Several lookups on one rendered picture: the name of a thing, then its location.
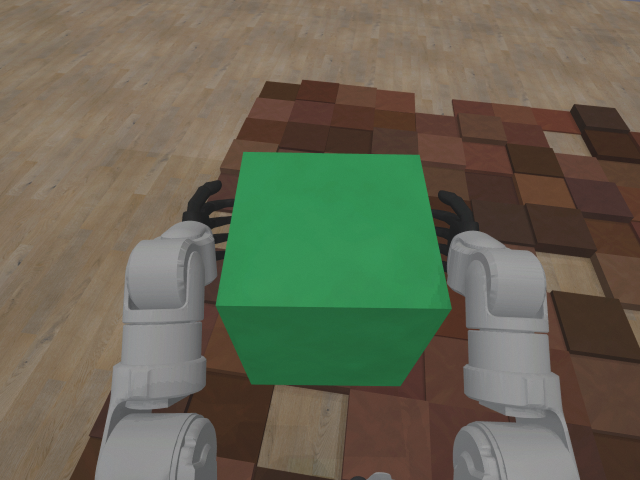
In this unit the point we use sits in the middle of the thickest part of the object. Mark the robot right forearm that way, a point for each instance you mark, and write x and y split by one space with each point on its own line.
509 365

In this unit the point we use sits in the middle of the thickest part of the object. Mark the carton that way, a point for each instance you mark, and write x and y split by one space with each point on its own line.
332 273

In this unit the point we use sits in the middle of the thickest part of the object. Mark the left robot hand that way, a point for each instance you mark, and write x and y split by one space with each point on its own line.
199 211

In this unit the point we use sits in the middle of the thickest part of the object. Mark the left robot upper arm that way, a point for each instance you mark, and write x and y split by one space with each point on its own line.
160 446

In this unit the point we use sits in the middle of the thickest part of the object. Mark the right robot upper arm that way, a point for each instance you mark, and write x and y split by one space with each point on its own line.
486 450

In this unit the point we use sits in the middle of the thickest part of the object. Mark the right robot hand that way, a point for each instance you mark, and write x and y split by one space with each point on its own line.
458 224

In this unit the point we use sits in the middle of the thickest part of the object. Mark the robot left forearm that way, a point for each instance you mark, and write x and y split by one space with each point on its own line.
161 361

